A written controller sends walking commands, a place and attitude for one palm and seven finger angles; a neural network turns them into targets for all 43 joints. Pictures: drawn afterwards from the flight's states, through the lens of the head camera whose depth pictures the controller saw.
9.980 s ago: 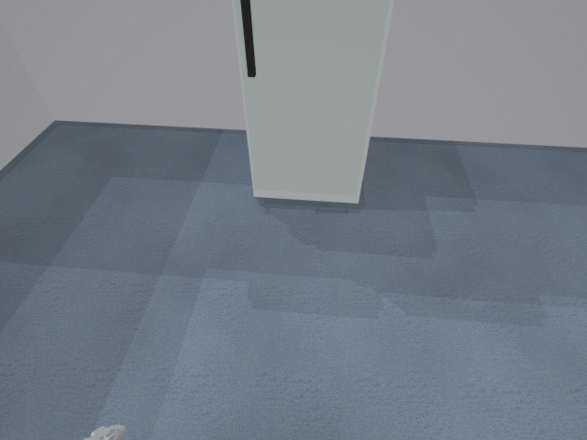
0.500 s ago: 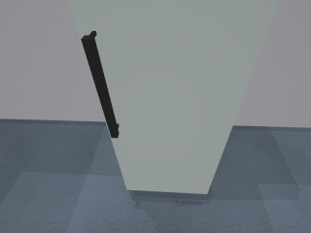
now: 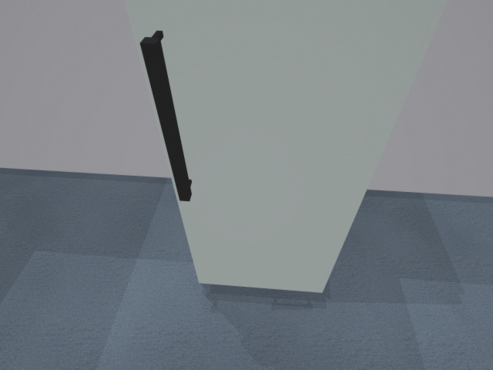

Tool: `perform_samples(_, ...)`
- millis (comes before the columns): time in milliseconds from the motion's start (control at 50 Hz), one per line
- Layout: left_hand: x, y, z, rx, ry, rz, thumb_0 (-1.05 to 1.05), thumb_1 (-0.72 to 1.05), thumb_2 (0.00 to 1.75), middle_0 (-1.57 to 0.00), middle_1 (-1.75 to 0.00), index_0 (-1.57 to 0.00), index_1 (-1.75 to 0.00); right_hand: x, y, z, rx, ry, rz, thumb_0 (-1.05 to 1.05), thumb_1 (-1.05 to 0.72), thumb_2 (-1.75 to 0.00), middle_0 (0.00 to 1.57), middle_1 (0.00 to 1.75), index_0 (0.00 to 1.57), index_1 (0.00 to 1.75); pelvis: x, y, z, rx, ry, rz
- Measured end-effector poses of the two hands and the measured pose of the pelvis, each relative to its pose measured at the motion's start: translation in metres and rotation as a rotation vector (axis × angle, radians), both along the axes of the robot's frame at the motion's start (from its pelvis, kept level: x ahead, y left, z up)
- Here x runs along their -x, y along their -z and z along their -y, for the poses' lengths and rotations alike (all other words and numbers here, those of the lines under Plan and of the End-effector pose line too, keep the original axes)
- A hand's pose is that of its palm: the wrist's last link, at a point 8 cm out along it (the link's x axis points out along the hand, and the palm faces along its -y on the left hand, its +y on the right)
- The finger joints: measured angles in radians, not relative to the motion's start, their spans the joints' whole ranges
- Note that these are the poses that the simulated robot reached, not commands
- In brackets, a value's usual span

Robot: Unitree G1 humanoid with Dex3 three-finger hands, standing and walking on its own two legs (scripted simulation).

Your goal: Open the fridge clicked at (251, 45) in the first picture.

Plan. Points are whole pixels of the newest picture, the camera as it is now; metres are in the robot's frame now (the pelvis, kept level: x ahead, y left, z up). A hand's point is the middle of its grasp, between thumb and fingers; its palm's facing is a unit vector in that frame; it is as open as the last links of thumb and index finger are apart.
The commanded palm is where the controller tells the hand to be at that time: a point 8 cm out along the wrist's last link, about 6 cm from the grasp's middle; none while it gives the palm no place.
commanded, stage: look again from close up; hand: left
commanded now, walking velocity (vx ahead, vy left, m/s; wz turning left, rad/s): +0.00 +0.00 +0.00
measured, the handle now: (174, 130) +0.54 +0.18 +0.10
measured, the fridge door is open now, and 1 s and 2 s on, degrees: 0 0 0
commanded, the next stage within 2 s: shuffle to correct the standing spot in 1.72 s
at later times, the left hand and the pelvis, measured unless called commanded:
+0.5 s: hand out of the picture -0.02 +0.17 -0.17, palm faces +0.05 -0.98 -0.18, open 7.4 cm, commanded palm none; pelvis -0.01 +0.01 +0.00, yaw +0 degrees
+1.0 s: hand out of the picture -0.02 +0.17 -0.18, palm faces +0.04 -0.98 -0.17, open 7.4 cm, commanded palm none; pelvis -0.01 +0.01 +0.00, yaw +0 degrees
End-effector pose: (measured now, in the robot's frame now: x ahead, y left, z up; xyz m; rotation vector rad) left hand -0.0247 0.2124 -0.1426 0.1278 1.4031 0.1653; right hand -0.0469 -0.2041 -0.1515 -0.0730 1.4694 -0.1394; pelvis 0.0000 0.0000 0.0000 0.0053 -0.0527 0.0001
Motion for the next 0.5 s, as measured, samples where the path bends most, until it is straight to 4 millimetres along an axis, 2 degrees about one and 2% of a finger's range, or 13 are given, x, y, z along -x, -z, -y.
perform_samples(80,0.0,0.001,-0.003,0.0,0.002,0.007,0.0,0.91,0.89,-0.2,-0.3,-0.2,-0.3,0.008,0.0,-0.007,-0.007,0.008,-0.01,0.0,-0.9,-0.9,0.2,0.3,0.19,0.3,0.003,0.0,-0.003,-0.001,0.001,-0.004)
perform_samples(180,-0.001,0.001,-0.005,0.001,0.002,0.017,0.0,0.91,0.89,-0.2,-0.3,-0.2,-0.3,0.009,0.001,-0.013,-0.011,0.012,0.0,0.0,-0.9,-0.9,0.2,0.3,0.19,0.3,0.006,0.001,-0.006,-0.003,0.001,-0.007)
perform_samples(500,0.002,0.002,-0.002,0.009,-0.003,0.025,0.0,0.91,0.89,-0.2,-0.3,-0.2,-0.3,-0.019,0.001,-0.01,-0.001,-0.006,0.08,0.0,-0.9,-0.9,0.2,0.3,0.19,0.3,0.007,0.001,-0.008,-0.005,0.004,-0.009)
